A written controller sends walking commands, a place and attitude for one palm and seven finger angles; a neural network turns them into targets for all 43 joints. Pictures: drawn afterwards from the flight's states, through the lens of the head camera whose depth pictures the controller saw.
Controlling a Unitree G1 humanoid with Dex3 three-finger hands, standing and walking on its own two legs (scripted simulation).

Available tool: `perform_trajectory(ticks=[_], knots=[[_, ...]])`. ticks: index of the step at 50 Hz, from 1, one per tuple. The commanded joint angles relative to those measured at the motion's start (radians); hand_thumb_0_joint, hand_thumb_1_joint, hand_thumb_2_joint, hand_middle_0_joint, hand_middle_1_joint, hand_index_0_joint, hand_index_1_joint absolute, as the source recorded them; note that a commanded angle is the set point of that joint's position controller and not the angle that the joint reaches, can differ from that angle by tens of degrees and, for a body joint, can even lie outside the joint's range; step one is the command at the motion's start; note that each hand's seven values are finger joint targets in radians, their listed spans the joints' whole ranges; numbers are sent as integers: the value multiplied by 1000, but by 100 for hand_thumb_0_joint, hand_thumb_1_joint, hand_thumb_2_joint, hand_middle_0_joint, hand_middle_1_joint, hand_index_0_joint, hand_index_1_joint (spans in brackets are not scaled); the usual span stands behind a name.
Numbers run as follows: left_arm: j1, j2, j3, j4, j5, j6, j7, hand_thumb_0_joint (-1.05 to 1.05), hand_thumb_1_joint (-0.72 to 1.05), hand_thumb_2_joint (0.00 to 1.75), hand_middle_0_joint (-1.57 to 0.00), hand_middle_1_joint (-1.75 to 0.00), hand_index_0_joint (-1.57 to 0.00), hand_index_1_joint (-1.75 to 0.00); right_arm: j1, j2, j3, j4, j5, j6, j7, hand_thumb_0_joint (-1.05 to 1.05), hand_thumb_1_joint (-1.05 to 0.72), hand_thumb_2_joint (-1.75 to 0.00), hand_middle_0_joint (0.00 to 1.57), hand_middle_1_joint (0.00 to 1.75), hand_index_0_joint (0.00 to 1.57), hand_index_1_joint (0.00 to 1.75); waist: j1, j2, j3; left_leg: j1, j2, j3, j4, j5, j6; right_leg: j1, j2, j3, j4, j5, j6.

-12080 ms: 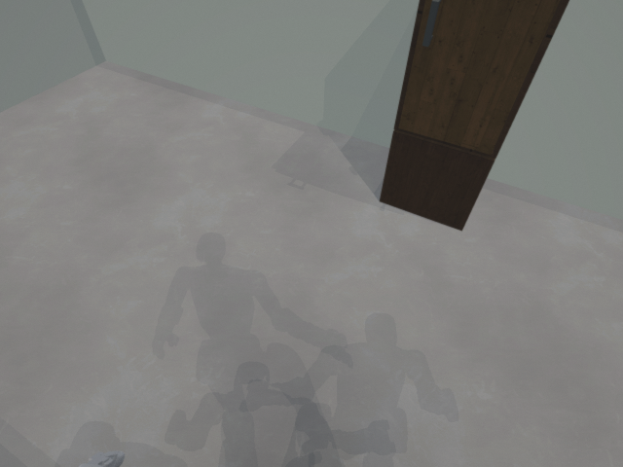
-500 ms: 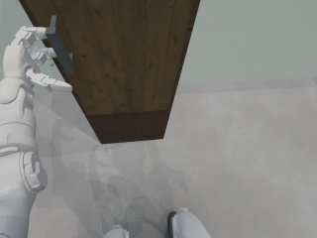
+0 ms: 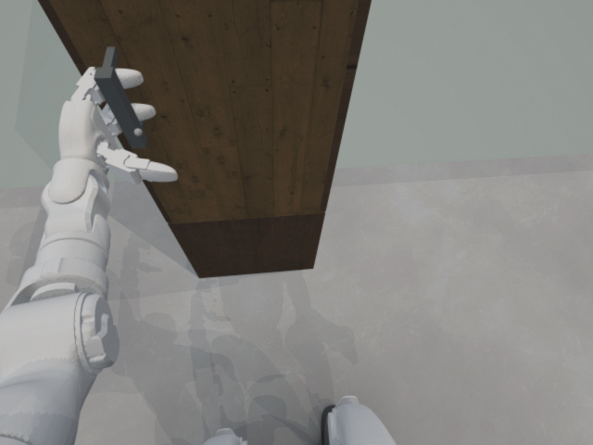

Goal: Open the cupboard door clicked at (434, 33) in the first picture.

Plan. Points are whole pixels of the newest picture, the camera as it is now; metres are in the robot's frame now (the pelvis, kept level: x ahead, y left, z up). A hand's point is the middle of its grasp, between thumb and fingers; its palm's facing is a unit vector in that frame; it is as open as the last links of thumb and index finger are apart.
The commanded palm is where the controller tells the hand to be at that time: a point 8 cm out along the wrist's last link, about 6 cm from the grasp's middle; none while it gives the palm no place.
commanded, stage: slide the fingers in behind the handle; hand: left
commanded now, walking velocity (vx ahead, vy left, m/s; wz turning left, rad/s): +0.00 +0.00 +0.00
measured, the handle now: (125, 101) +0.56 +0.20 +0.09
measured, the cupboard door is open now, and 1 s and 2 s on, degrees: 0 0 26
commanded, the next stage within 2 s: close the thumb around the handle in 0.36 s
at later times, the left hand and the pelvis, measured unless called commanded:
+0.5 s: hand (135, 131) +0.50 +0.18 +0.10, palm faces +0.01 -1.00 -0.02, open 14.0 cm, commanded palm +0.47 +0.22 +0.09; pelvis -0.01 +0.00 +0.00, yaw +0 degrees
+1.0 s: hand (136, 131) +0.50 +0.18 +0.10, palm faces +0.01 -1.00 -0.02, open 6.8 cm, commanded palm +0.47 +0.22 +0.09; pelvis +0.00 +0.00 +0.00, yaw +0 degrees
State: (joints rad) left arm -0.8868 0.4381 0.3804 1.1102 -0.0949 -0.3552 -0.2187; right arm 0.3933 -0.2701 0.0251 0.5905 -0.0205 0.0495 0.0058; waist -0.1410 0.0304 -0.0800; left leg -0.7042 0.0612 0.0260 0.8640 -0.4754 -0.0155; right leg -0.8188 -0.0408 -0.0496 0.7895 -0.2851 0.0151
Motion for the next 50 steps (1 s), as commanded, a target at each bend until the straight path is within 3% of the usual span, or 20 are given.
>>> perform_trajectory(ticks=[1,3,6,9,10,11,14,17,20,21,23,26,28,30,31,34,37,42,48,50], knots=[[-487,279,46,-175,3,-72,7,0,-50,30,-30,-120,-30,-120,166,-169,-56,-41,-3,-26,-20,0,-90,-90,20,30,20,30,-23,27,-432,57,-59,-13,-105,348,31,409,56,22,-24,340,-32],[-471,269,30,-180,20,-77,4,0,-50,30,-30,-120,-30,-120,164,-162,-55,-46,-3,-27,-20,0,-90,-90,20,30,20,30,-15,55,-463,60,-63,-10,-99,357,31,417,53,27,-19,349,-32],[-480,264,30,-172,3,-81,-5,0,-50,30,-30,-120,-30,-120,166,-167,-56,-46,-1,-30,-22,0,-90,-90,20,30,20,30,-27,30,-465,60,-62,-10,-98,346,34,418,56,29,-26,344,-32],[-489,303,54,-141,1,-74,-13,0,-50,30,-30,-120,-30,-120,168,-173,-54,-39,1,-31,-26,0,-90,-90,20,30,20,30,-25,23,-447,29,-62,-10,-103,302,33,417,54,33,-32,306,-29],[-499,321,63,-157,4,-76,-13,0,-50,30,-30,-120,-30,-120,167,-174,-53,-43,1,-32,-27,0,-90,-90,20,30,20,30,-21,28,-454,26,-62,-11,-104,294,34,425,53,36,-31,301,-29],[-519,294,36,-180,7,-83,-15,0,-50,30,-30,-120,-30,-120,165,-171,-52,-49,-1,-34,-28,0,-90,-90,20,30,20,30,-29,67,-463,49,-65,-13,-102,303,35,403,54,33,-28,299,-32],[-501,323,66,-151,-1,-78,-14,0,-50,30,-30,-120,-30,-120,176,-177,-54,-39,0,-37,-28,0,-90,-90,20,30,20,30,-26,31,-460,33,-60,-14,-103,293,34,410,54,34,-35,288,-28],[-502,310,51,-174,2,-82,-20,0,-50,30,-30,-120,-30,-120,175,-173,-53,-45,-1,-37,-26,0,-90,-90,20,30,20,30,-20,82,-490,60,-62,-14,-99,325,32,403,55,31,-26,308,-32],[-497,310,54,-163,1,-76,-16,0,-50,30,-30,-120,-30,-120,179,-177,-54,-42,-1,-35,-27,0,-90,-90,20,30,20,30,-25,40,-460,56,-57,-22,-106,316,32,390,58,23,-31,289,-31],[-503,291,43,-173,-5,-79,-19,0,-50,30,-30,-120,-30,-120,176,-176,-55,-46,-2,-37,-27,0,-90,-90,20,30,20,30,-31,57,-470,70,-59,-17,-101,329,33,386,59,24,-31,302,-32],[-481,324,72,-164,-4,-77,-17,0,-50,30,-30,-120,-30,-120,180,-178,-56,-42,-2,-36,-26,0,-90,-90,20,30,20,30,-19,48,-481,59,-57,-17,-102,328,31,403,58,27,-28,306,-31],[-492,266,21,-182,-1,-79,-20,0,-33,37,-31,-122,-31,-122,173,-172,-54,-49,-2,-35,-24,0,-90,-90,20,30,20,30,-26,78,-449,76,-58,-19,-107,329,30,369,59,20,-30,292,-35],[-507,290,37,-181,0,-79,-13,0,-22,42,-32,-123,-32,-123,180,-176,-57,-38,-2,-34,-25,0,-90,-90,20,30,20,30,-30,58,-461,83,-54,-27,-105,335,28,366,59,17,-29,288,-32],[-498,254,20,-171,-4,-75,-10,0,-11,47,-33,-124,-33,-124,177,-173,-55,-39,-3,-35,-23,0,-90,-90,20,30,20,30,-29,64,-450,88,-56,-25,-107,339,26,361,59,16,-31,289,-33],[-502,255,28,-189,-7,-81,-6,0,-5,49,-33,-125,-33,-125,180,-172,-57,-43,-5,-37,-24,0,-90,-90,20,30,20,30,-26,88,-458,114,-55,-27,-103,372,26,350,60,12,-25,304,-37],[-496,250,23,-180,-3,-81,4,0,12,56,-34,-127,-34,-127,180,-172,-58,-35,-7,-36,-21,0,-90,-90,20,30,20,30,-30,46,-456,102,-54,-27,-103,368,25,359,60,12,-28,309,-31],[-472,252,27,-195,2,-90,7,0,28,64,-36,-128,-36,-128,179,-170,-60,-39,-7,-35,-17,0,-90,-90,20,30,20,30,-19,68,-482,122,-54,-27,-97,409,23,366,60,14,-20,337,-34],[-506,250,15,-179,4,-86,1,0,56,76,-38,-131,-38,-131,173,-170,-56,-34,-5,-33,-20,0,-90,-90,20,30,20,30,-31,57,-448,97,-56,-30,-103,370,24,362,59,14,-22,317,-33],[-451,269,46,-164,-5,-81,-8,0,90,90,-40,-135,-40,-135,174,-170,-58,-40,-5,-30,-21,0,-90,-90,20,30,20,30,-14,27,-476,76,-57,-21,-93,399,26,406,58,19,-14,370,-34],[-466,252,27,-192,-3,-82,-12,0,90,90,-40,-135,-40,-135,170,-167,-60,-42,-3,-29,-20,0,-90,-90,20,30,20,30,-18,53,-472,87,-57,-20,-97,396,25,398,57,17,-16,366,-34]])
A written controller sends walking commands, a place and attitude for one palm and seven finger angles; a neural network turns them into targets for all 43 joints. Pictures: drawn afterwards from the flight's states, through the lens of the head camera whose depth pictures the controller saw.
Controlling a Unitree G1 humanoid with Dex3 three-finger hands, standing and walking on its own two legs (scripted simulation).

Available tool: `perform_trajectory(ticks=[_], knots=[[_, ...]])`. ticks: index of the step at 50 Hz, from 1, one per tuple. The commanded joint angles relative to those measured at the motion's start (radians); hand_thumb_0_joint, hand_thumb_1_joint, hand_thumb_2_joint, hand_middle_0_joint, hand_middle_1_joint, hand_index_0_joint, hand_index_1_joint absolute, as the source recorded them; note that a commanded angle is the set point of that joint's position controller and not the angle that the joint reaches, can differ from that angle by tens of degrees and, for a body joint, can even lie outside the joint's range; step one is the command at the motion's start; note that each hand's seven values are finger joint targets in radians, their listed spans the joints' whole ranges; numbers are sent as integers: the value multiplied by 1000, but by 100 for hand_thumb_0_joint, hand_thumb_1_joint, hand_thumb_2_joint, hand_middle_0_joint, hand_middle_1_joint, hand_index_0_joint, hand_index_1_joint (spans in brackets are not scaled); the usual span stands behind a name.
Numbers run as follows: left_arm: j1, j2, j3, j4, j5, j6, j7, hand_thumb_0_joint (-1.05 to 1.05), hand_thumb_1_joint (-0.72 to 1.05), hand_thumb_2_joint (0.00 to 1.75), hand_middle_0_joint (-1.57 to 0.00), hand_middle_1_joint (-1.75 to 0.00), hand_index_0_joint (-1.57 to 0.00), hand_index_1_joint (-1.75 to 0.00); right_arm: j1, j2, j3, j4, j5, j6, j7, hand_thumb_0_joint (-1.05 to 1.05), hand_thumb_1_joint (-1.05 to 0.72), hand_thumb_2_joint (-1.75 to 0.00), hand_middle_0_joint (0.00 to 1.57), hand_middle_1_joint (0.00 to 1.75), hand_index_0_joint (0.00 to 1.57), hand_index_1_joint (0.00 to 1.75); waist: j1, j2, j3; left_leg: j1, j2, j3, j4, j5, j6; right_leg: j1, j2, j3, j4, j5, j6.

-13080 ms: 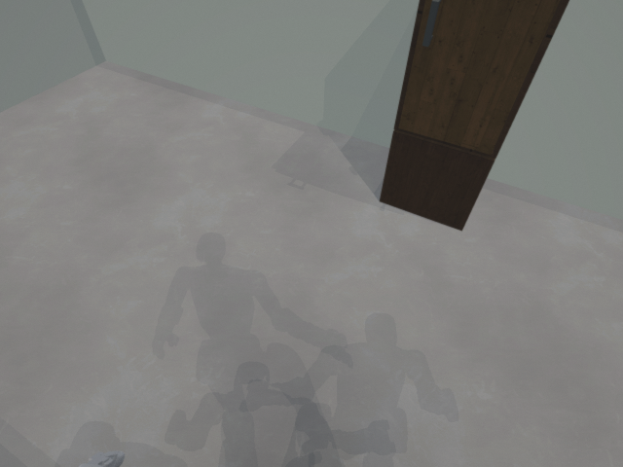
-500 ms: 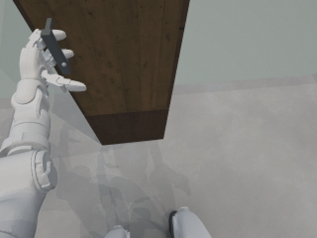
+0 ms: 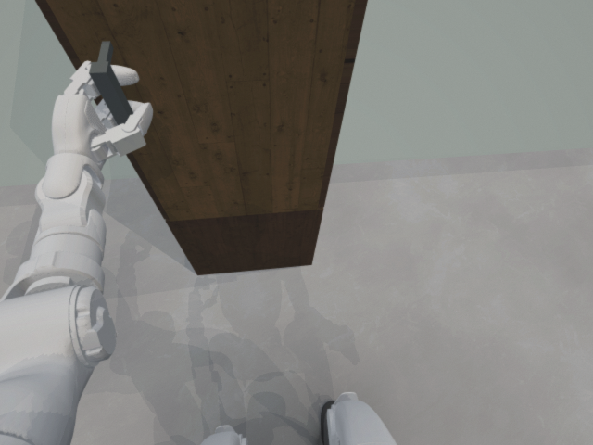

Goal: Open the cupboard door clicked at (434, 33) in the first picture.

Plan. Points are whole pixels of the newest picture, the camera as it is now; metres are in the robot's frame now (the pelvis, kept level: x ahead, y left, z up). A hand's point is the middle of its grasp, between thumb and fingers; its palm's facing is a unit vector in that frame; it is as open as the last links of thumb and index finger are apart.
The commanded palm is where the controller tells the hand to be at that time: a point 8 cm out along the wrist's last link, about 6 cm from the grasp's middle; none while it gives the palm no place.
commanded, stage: close the thumb around the handle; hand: left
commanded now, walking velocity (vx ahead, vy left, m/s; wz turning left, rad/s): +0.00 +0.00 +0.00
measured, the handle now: (121, 96) +0.57 +0.20 +0.10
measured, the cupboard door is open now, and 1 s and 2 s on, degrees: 0 26 42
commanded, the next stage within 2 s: pull the door open along its arc in 0.16 s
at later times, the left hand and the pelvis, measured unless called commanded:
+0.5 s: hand (134, 132) +0.50 +0.17 +0.10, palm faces +0.01 -1.00 -0.01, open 5.7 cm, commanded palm +0.44 +0.22 +0.10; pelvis +0.01 +0.00 +0.00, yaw -1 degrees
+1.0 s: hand (184, 202) +0.39 +0.10 +0.10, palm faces +0.42 -0.91 +0.04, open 5.9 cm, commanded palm +0.32 +0.14 +0.10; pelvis +0.02 +0.00 +0.02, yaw +1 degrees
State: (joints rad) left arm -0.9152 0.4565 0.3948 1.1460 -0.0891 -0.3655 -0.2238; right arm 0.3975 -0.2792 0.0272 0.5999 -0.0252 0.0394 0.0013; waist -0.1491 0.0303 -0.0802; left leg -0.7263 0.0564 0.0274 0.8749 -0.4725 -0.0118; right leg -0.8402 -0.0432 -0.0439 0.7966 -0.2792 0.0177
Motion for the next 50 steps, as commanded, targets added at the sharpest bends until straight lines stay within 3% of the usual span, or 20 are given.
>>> perform_trajectory(ticks=[1,3,8,11,12,13,14,19,21,23,28,30,34,35,36,38,41,44,47,50], knots=[[-425,243,27,-231,-15,-73,-6,0,90,90,-40,-135,-40,-135,166,-160,-62,-58,0,-18,-15,0,-90,-90,20,30,20,30,-4,58,-480,112,-54,-19,-103,404,24,425,61,15,-21,369,-39],[-418,251,31,-221,-13,-68,-5,0,90,90,-40,-135,-40,-135,167,-159,-62,-54,1,-16,-16,0,-90,-90,20,30,20,30,-8,37,-474,94,-52,-17,-105,398,24,437,60,16,-23,379,-35],[-406,279,49,-245,-4,-64,-5,0,90,90,-40,-135,-40,-135,166,-158,-63,-61,1,-10,-18,0,-90,-90,20,30,20,30,3,62,-484,100,-52,-18,-105,416,23,440,58,17,-17,388,-37],[-391,242,22,-244,-8,-61,-3,0,90,90,-40,-135,-40,-135,165,-157,-62,-66,1,-9,-14,0,-90,-90,20,30,20,30,1,67,-467,112,-51,-18,-108,427,21,426,61,12,-22,384,-40],[-395,265,41,-232,-8,-59,1,0,90,90,-40,-135,-40,-135,168,-160,-63,-60,2,-8,-14,0,-90,-90,20,30,20,30,-1,39,-464,95,-50,-20,-108,406,22,431,61,13,-23,375,-36],[-417,263,30,-236,-1,-60,1,0,90,90,-40,-135,-40,-135,163,-160,-62,-60,2,-7,-16,0,-90,-90,20,30,20,30,-6,57,-454,93,-52,-19,-111,389,21,423,60,15,-24,360,-36],[-457,229,-2,-235,0,-59,1,0,90,90,-40,-135,-40,-135,162,-158,-61,-55,2,-9,-15,0,-90,-90,20,30,20,30,-23,63,-447,103,-53,-18,-109,370,23,400,61,14,-30,340,-33],[-321,213,15,-254,-14,-62,-1,0,90,90,-40,-135,-40,-135,156,-155,-65,-73,2,-12,-9,0,-90,-90,20,30,20,30,20,60,-489,120,-52,-15,-116,417,20,440,60,11,-25,369,-39],[-248,200,20,-271,-30,-56,-4,0,90,90,-40,-135,-40,-135,150,-157,-68,-88,4,-11,-6,0,-90,-90,20,30,20,30,31,8,-482,101,-51,-12,-124,421,24,475,63,10,-26,392,-43],[-198,189,17,-346,-42,-54,-8,0,90,90,-40,-135,-40,-135,136,-153,-71,-100,9,-9,-2,0,-90,-90,20,30,20,30,51,37,-509,110,-51,-3,-133,447,23,511,58,16,-27,428,-44],[35,105,-15,-516,-83,-27,-1,0,90,90,-40,-135,-40,-135,91,-132,-78,-138,24,-15,10,0,-90,-90,20,30,20,30,97,18,-499,108,-45,11,-167,503,30,585,49,24,-37,489,-52],[153,47,-46,-594,-97,-10,10,0,90,90,-40,-135,-40,-135,65,-124,-79,-152,30,-24,16,0,-90,-90,20,30,20,30,113,-2,-465,105,-44,16,-187,507,31,609,44,22,-50,502,-54],[300,-4,-69,-728,-105,16,41,0,90,90,-40,-135,-40,-135,13,-116,-77,-168,37,-37,15,0,-90,-90,20,30,20,30,125,-25,-398,137,-46,22,-220,461,25,610,44,11,-76,457,-48],[284,-36,46,-804,-159,20,179,0,90,90,-40,-135,-40,-135,-39,-90,-76,-176,39,-45,16,0,-90,-90,20,30,20,30,180,-51,-362,134,-58,13,-226,410,5,587,54,-15,-105,387,-44],[328,-105,-27,-823,-132,25,251,0,90,90,-40,-135,-40,-135,-58,-89,-72,-171,31,-56,18,0,-90,-90,20,30,20,30,162,-51,-335,157,-55,10,-237,384,3,571,56,-20,-113,339,-40],[431,-184,-71,-883,-86,35,364,0,90,90,-40,-135,-40,-135,-73,-75,-74,-165,21,-67,28,0,-90,-90,20,30,20,30,169,-37,-328,175,-56,18,-244,407,-2,583,49,-27,-116,348,-42],[472,-277,-156,-1001,-8,45,516,0,90,90,-40,-135,-40,-135,-108,-59,-76,-167,-2,-73,36,0,-90,-90,20,30,20,30,170,-61,-348,217,-52,16,-243,460,-5,611,42,-31,-118,377,-46],[445,-380,-246,-1032,73,76,661,0,90,90,-40,-135,-40,-135,-158,-41,-72,-154,-20,-63,28,0,-90,-90,20,30,20,30,159,-73,-301,227,-52,12,-257,410,-6,595,32,-28,-131,321,-44],[471,-478,-350,-1068,149,123,771,0,90,90,-40,-135,-40,-135,-202,-25,-70,-153,-39,-50,16,0,-90,-90,20,30,20,30,156,-92,-296,251,-53,12,-266,390,-1,603,27,-25,-148,287,-43],[509,-550,-461,-1144,204,150,788,0,90,90,-40,-135,-40,-135,-216,-13,-74,-153,-52,-33,5,0,-90,-90,20,30,20,30,150,-83,-330,297,-51,20,-254,452,1,627,21,-21,-143,361,-48]])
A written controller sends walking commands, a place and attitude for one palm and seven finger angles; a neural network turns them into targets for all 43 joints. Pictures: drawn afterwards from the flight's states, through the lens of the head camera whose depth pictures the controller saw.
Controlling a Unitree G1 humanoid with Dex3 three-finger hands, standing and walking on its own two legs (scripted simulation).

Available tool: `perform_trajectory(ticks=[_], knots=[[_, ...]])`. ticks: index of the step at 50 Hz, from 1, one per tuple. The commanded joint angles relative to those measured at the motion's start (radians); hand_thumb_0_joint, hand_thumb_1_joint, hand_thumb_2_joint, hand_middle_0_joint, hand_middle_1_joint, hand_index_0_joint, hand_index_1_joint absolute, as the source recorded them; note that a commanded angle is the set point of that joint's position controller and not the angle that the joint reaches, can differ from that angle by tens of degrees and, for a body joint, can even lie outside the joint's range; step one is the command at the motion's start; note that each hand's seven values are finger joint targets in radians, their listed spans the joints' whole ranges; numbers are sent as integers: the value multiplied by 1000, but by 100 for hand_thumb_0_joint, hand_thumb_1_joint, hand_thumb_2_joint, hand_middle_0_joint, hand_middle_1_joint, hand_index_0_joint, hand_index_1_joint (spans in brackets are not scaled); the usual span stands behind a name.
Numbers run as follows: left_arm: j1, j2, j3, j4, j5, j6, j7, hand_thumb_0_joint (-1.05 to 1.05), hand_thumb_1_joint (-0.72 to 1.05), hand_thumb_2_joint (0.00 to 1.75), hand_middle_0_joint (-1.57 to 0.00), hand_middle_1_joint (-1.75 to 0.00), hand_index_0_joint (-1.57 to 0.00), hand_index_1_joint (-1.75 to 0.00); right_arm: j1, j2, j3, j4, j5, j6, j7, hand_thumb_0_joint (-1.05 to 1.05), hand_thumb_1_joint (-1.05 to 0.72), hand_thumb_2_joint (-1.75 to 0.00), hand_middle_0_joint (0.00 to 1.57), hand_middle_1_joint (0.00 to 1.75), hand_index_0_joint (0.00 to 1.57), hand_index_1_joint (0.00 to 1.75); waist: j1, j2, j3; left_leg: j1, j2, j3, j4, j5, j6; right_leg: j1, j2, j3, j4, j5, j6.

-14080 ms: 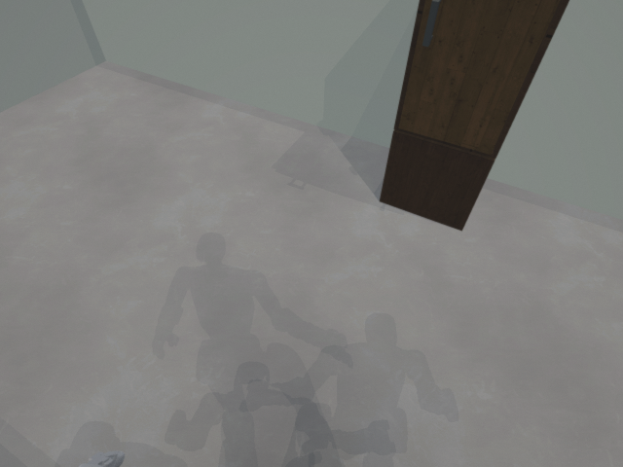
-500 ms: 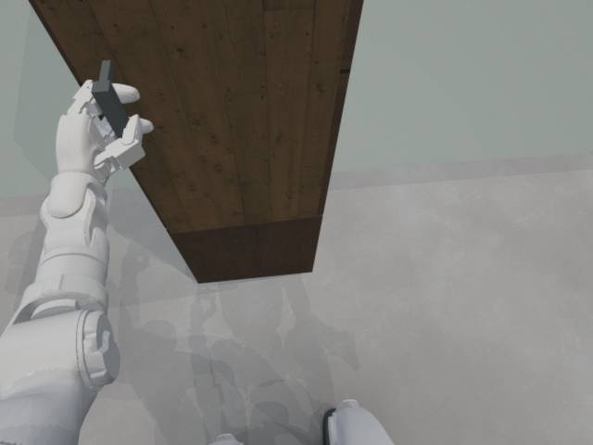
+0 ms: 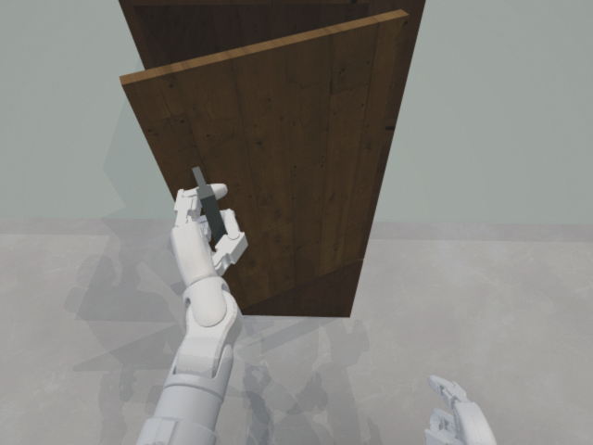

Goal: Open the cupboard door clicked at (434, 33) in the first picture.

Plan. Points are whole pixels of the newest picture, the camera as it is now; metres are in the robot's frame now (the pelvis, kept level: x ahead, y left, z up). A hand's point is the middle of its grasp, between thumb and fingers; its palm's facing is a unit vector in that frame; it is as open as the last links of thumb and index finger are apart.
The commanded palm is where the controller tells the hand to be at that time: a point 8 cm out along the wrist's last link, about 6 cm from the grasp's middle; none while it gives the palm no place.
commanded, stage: pull the door open along its arc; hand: left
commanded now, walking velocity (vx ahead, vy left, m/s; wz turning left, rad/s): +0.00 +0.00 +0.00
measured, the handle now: (211, 211) +0.41 +0.15 +0.07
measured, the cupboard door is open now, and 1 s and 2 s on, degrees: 26 42 43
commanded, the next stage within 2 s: open thumb and fingers to let go in 0.48 s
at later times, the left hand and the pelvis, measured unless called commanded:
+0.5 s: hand (280, 286) +0.29 +0.04 +0.08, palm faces +0.28 -0.96 -0.05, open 6.2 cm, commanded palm +0.24 +0.07 +0.07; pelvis +0.02 -0.02 +0.00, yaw +1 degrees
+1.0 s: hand (269, 277) +0.30 +0.05 +0.08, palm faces +0.40 -0.92 -0.03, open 10.6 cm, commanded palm +0.26 +0.09 +0.07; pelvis -0.03 -0.02 +0.00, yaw +2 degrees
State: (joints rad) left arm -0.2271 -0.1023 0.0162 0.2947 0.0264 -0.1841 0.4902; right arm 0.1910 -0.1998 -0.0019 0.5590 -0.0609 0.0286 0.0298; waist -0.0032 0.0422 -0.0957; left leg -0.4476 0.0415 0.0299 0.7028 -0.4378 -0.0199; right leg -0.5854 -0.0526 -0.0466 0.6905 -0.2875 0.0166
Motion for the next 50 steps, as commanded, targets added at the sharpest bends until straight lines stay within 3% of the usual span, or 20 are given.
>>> perform_trajectory(ticks=[1,7,12,13,19,22,29,32,36,38,41,45,49,50], knots=[[-157,-16,-121,-317,102,-24,72,0,90,90,-40,-135,-40,-135,-12,-88,-46,-115,-18,-16,-27,0,-90,-90,20,30,20,30,-1,-102,-321,35,-34,17,-78,438,9,380,31,-19,-38,393,-49],[27,-122,-248,-437,94,21,67,0,90,90,-40,-135,-40,-135,-81,-68,-36,-140,-8,4,-33,0,-90,-90,20,30,20,30,6,-119,-240,59,-32,2,-84,432,11,391,30,-34,-46,402,-50],[190,-178,-323,-545,87,71,86,0,90,90,-40,-135,-40,-135,-117,-52,-28,-159,-3,3,-19,0,-90,-90,20,30,20,30,26,-84,-242,75,-38,-4,-69,458,10,419,30,-38,-36,446,-57],[235,-193,-342,-562,82,81,87,0,90,90,-40,-135,-40,-135,-124,-49,-28,-161,2,4,-15,0,-90,-90,20,30,20,30,26,-107,-245,75,-38,-6,-63,465,10,430,30,-41,-32,465,-57],[472,-249,-417,-736,62,144,76,0,90,90,-40,-135,-40,-135,-148,-33,-19,-189,16,12,23,0,-90,-90,20,30,20,30,40,-92,-250,87,-31,-13,-41,507,4,464,25,-44,-18,561,-56],[370,-190,-358,-733,71,162,102,0,90,90,-40,-135,-40,-135,-163,-39,-16,-178,9,21,15,0,-90,-90,20,30,20,30,34,-68,-216,67,-38,-16,-30,451,0,428,24,-34,-18,524,-58],[59,-119,-249,-537,93,138,159,0,90,90,-40,-135,-40,-135,-165,-45,-14,-121,-7,1,-35,0,-90,-90,20,30,20,30,15,-139,-207,17,-62,-25,-16,324,9,353,17,-2,-41,341,-43],[53,-129,-253,-501,85,118,140,0,69,81,-38,-133,-38,-133,-150,-49,-19,-118,-11,-11,-43,0,-90,-90,20,30,20,30,22,-147,-248,24,-64,-19,-24,320,13,369,15,4,-47,333,-38],[-18,-112,-242,-445,79,82,107,0,41,69,-36,-130,-36,-130,-139,-55,-18,-108,-13,-25,-54,0,-90,-90,20,30,20,30,10,-162,-220,10,-64,-20,-31,284,17,353,10,14,-68,272,-34],[-49,-96,-221,-428,78,63,101,0,27,63,-35,-128,-35,-128,-142,-55,-18,-107,-14,-28,-59,0,-90,-90,20,30,20,30,14,-135,-225,6,-67,-14,-35,257,17,341,8,19,-74,211,-36],[-89,-85,-205,-377,76,43,97,0,6,54,-34,-126,-34,-126,-136,-59,-18,-99,-17,-38,-62,0,-90,-90,20,30,20,30,11,-169,-210,-6,-66,-16,-43,227,20,327,7,24,-95,144,-35],[-160,-92,-204,-340,79,20,104,0,-22,42,-32,-123,-32,-123,-139,-61,-20,-93,-19,-50,-65,0,-90,-90,20,30,20,30,6,-139,-208,-11,-68,-11,-50,187,22,297,7,24,-104,60,-37],[-233,-94,-202,-289,82,6,113,0,-50,30,-30,-120,-30,-120,-135,-65,-18,-83,-20,-63,-65,0,-90,-90,20,30,20,30,1,-151,-202,-25,-68,-15,-61,155,23,274,11,17,-104,4,-39],[-227,-85,-190,-276,82,4,116,0,-50,30,-30,-120,-30,-120,-137,-66,-20,-82,-18,-63,-66,0,-90,-90,20,30,20,30,7,-157,-202,-29,-66,-15,-66,148,21,275,13,15,-106,-12,-41]])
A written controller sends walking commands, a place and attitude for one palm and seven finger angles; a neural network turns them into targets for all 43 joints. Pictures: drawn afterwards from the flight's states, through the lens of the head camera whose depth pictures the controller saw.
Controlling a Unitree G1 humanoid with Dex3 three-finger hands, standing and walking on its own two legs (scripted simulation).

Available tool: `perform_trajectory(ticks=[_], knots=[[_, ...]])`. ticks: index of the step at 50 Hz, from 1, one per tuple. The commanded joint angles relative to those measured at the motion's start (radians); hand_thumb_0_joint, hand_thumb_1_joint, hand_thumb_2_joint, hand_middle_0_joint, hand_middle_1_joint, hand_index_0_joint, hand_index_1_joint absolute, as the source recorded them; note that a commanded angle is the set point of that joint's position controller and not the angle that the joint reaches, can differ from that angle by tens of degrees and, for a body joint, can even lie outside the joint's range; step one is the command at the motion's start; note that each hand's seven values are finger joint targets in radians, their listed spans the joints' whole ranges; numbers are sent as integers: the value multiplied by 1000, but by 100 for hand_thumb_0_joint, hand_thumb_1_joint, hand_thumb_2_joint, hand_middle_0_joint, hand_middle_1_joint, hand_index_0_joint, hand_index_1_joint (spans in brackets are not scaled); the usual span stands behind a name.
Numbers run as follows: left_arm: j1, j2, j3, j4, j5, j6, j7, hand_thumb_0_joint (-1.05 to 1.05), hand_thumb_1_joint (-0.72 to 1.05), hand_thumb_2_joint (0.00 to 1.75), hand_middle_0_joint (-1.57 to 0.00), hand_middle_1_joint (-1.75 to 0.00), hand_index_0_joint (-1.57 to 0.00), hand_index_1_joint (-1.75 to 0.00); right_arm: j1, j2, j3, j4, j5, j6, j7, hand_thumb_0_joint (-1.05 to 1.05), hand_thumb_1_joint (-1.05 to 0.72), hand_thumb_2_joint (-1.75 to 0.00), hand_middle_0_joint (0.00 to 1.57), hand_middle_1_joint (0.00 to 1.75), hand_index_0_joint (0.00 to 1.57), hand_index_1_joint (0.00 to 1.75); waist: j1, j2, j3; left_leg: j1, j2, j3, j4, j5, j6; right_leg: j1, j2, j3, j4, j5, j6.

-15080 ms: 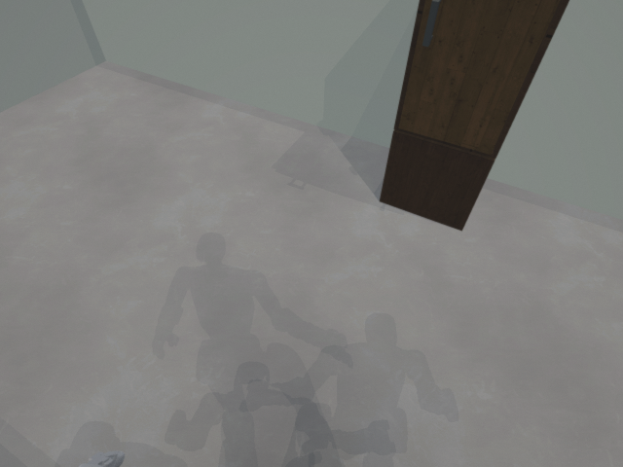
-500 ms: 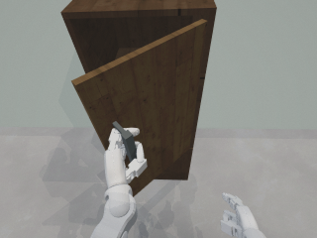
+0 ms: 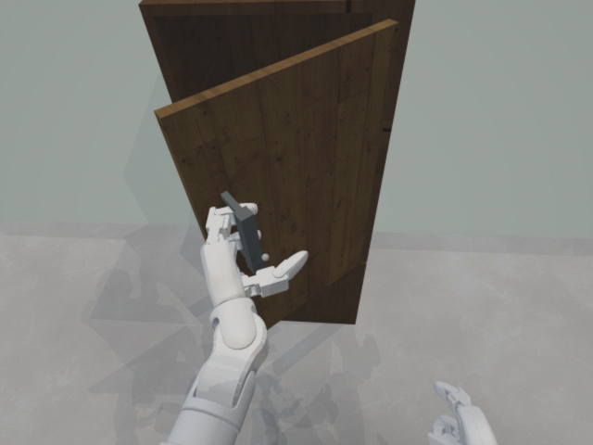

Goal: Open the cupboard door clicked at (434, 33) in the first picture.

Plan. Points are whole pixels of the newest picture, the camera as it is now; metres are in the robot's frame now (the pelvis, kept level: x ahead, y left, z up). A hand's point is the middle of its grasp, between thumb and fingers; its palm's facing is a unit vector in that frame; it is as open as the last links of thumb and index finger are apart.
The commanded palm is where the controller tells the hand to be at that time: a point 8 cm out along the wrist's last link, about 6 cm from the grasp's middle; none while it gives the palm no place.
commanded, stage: open thumb and fingers to let go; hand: left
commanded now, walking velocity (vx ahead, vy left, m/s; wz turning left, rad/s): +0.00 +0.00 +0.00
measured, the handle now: (242, 233) +0.38 +0.10 +0.08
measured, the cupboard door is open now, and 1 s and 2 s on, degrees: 42 43 43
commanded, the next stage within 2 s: slide the hand sideways off the handle in 0.40 s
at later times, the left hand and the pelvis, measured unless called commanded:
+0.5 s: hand (270, 254) +0.34 +0.06 +0.09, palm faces +0.35 -0.94 -0.03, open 14.9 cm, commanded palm +0.30 +0.10 +0.08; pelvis -0.01 +0.01 +0.00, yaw +0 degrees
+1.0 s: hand (256, 293) +0.29 +0.07 +0.08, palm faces -0.09 -1.00 -0.02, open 16.4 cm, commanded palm +0.25 +0.13 +0.08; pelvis +0.00 +0.01 +0.00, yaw -1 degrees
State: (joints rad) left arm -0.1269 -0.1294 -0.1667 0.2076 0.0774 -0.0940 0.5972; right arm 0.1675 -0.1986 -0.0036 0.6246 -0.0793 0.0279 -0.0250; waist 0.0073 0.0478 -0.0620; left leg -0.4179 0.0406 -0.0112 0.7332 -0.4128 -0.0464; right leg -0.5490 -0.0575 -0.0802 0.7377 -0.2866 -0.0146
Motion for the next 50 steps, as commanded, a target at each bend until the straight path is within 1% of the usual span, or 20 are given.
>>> perform_trajectory(ticks=[1,8,11,16,17,19,25,26,27,28,30,31,32,34,36,38,41,43,46,50], knots=[[-343,-59,-7,-187,31,-88,13,0,-50,30,-30,-120,-30,-120,-115,-69,-18,-148,-1,-64,-12,0,-90,-90,20,30,20,30,-1,-153,-245,-58,-66,24,-100,125,48,241,20,47,-151,-12,-11],[-394,-108,-43,-151,43,-91,44,0,-50,30,-24,-85,-24,-85,-110,-69,-19,-144,-2,-71,2,0,-90,-90,20,30,20,30,-5,-119,-256,-55,-59,25,-108,131,43,214,30,21,-121,0,-18],[-410,-82,-18,-128,45,-86,56,0,-50,30,-22,-70,-22,-70,-112,-72,-19,-139,-1,-68,1,0,-90,-90,20,30,20,30,0,-135,-257,-65,-58,22,-112,124,41,218,32,21,-122,-10,-20],[-416,-103,-28,-114,39,-80,63,0,-50,30,-18,-45,-18,-45,-114,-71,-17,-139,-4,-60,3,0,-90,-90,20,30,20,30,0,-146,-265,-63,-56,23,-111,146,41,221,35,17,-117,14,-20],[-427,-108,-31,-114,40,-79,64,0,-50,30,-17,-40,-17,-40,-116,-68,-16,-138,-3,-57,4,0,-90,-90,20,30,20,30,-1,-125,-259,-63,-56,24,-112,140,40,215,34,16,-114,6,-21],[-434,-106,-26,-105,38,-77,71,0,-50,30,-15,-30,-15,-30,-114,-67,-16,-135,-3,-54,4,0,-90,-90,20,30,20,30,-3,-149,-258,-65,-57,23,-109,137,42,213,34,17,-119,0,-18],[-419,-121,-46,-123,43,-71,73,0,-50,30,-15,-30,-15,-30,-116,-62,-16,-137,-5,-48,6,0,-90,-90,20,30,20,30,-2,-136,-261,-57,-57,23,-101,157,41,214,33,15,-114,25,-20],[-382,-41,-246,-86,142,-108,-145,0,-50,30,-15,-30,-15,-30,-37,-93,-14,-99,-8,-45,-3,0,-90,-90,20,30,20,30,-87,-226,-191,-44,-50,23,-87,165,63,179,29,36,-96,132,-19],[-432,54,-148,-173,104,-156,-257,0,-50,30,-15,-30,-15,-30,-21,-96,-19,-142,4,-54,-14,0,-90,-90,20,30,20,30,-51,-176,-285,-40,-57,31,-85,183,68,228,22,48,-81,180,-20],[-442,93,-138,-222,90,-185,-346,0,-50,30,-15,-30,-15,-30,-27,-96,-19,-155,8,-60,-24,0,-90,-90,20,30,20,30,-39,-120,-339,-8,-61,37,-82,200,68,264,18,56,-66,212,-22],[-421,85,-155,-206,13,-201,-513,0,-50,30,-15,-30,-15,-30,-15,-95,-7,-173,32,-86,-34,0,-90,-90,20,30,20,30,-49,-96,-301,0,-63,33,-88,188,67,266,18,50,-70,220,-20],[-423,74,-147,-207,-49,-191,-580,0,-50,30,-15,-30,-15,-30,-19,-99,1,-186,48,-98,-38,0,-90,-90,20,30,20,30,-49,-56,-289,8,-64,30,-96,177,62,261,22,49,-76,206,-23],[-413,67,-115,-185,-111,-179,-612,0,-50,30,-15,-30,-15,-30,-26,-93,9,-194,61,-114,-41,0,-90,-90,20,30,20,30,-46,-81,-236,-9,-62,20,-111,148,56,251,25,37,-87,168,-20],[-354,70,-49,-177,-188,-159,-624,0,-50,30,-15,-30,-15,-30,-30,-97,12,-203,74,-143,-38,0,-90,-90,20,30,20,30,-26,-153,-215,-27,-62,8,-127,114,51,254,32,25,-108,104,-12],[-266,80,-14,-209,-203,-152,-604,0,-50,30,-15,-30,-15,-30,-35,-99,12,-216,75,-166,-22,0,-90,-90,20,30,20,30,8,-136,-219,-28,-62,5,-142,147,44,270,34,17,-101,117,-15],[-181,80,-16,-269,-183,-156,-575,0,-50,30,-15,-30,-15,-30,-17,-96,7,-225,71,-179,2,0,-90,-90,20,30,20,30,21,-109,-226,-15,-59,10,-141,202,39,278,31,10,-84,175,-15],[-75,144,6,-333,-128,-162,-541,0,-50,30,-15,-30,-15,-30,-7,-104,-2,-236,63,-178,24,0,-90,-90,20,30,20,30,27,-147,-226,-28,-52,17,-134,228,42,292,29,21,-78,207,-15],[-52,138,-19,-389,-101,-158,-536,0,-50,30,-15,-30,-15,-30,-18,-99,-1,-250,62,-174,29,0,-90,-90,20,30,20,30,19,-98,-209,-26,-52,28,-131,202,43,273,27,28,-78,186,-14],[-25,170,-1,-420,-92,-145,-525,0,-50,30,-15,-30,-15,-30,-26,-102,3,-254,61,-170,20,0,-90,-90,20,30,20,30,13,-109,-175,-41,-51,23,-129,151,46,250,31,29,-88,123,-13],[56,179,18,-468,-106,-132,-532,0,-50,30,-15,-30,-15,-30,-29,-96,6,-264,60,-176,8,0,-90,-90,20,30,20,30,22,-110,-196,-42,-55,27,-123,150,46,273,31,32,-85,128,-11]])
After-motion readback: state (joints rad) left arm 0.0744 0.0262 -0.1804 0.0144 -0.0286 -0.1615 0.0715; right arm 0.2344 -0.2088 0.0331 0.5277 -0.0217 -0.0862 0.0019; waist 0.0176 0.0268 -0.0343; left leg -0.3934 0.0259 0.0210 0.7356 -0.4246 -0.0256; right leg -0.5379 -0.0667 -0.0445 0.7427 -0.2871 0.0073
